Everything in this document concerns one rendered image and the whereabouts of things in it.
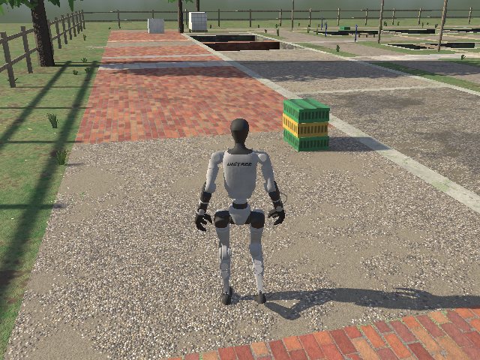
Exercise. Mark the left robot hand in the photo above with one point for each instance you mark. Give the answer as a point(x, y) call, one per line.
point(199, 219)

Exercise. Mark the robot right forearm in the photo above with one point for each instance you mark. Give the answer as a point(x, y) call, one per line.
point(276, 199)

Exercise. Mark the left robot upper arm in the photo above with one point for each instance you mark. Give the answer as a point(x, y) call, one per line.
point(216, 158)

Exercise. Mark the right robot upper arm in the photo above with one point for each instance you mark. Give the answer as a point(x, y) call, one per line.
point(267, 171)

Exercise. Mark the robot right thigh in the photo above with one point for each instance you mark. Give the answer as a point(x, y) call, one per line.
point(257, 220)

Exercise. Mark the robot head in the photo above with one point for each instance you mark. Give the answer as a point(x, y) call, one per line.
point(239, 129)

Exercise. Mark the right robot hand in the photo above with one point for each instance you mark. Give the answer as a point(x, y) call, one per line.
point(275, 214)

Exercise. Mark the robot left forearm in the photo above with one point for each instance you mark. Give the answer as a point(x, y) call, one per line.
point(204, 201)

